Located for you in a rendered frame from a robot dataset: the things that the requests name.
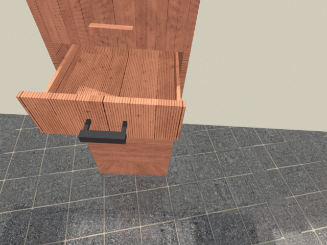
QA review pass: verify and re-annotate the drawer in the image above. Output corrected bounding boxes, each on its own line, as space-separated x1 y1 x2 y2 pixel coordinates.
16 44 186 140

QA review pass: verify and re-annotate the cabinet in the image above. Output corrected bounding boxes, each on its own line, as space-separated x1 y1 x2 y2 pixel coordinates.
26 0 200 176

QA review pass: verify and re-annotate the handle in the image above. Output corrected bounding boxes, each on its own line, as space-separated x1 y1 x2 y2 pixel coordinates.
78 119 127 144
88 23 134 38

